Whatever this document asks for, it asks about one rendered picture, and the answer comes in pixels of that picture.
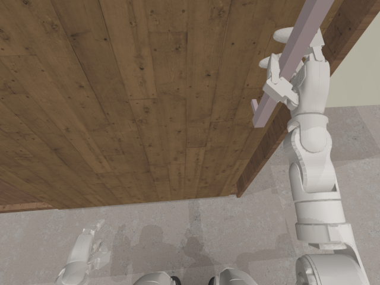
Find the left robot hand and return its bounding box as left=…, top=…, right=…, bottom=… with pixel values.
left=67, top=218, right=111, bottom=273

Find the robot thigh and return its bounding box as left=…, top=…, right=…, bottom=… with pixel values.
left=214, top=269, right=257, bottom=285
left=133, top=273, right=176, bottom=285

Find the right robot forearm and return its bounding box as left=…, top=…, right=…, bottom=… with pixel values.
left=283, top=112, right=370, bottom=285

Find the handle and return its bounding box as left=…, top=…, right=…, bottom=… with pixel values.
left=251, top=0, right=334, bottom=128

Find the robot right thigh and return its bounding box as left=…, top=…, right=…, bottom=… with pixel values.
left=214, top=269, right=257, bottom=285

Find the left robot forearm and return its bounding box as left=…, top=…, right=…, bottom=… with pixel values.
left=54, top=261, right=90, bottom=285

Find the wardrobe door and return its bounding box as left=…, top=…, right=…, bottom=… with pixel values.
left=0, top=178, right=44, bottom=205
left=0, top=0, right=344, bottom=210

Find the right robot hand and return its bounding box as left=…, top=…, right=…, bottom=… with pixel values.
left=259, top=27, right=330, bottom=117

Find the robot right upper arm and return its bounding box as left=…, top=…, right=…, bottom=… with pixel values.
left=296, top=254, right=368, bottom=285

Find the robot left thigh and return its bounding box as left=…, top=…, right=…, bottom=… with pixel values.
left=133, top=273, right=176, bottom=285

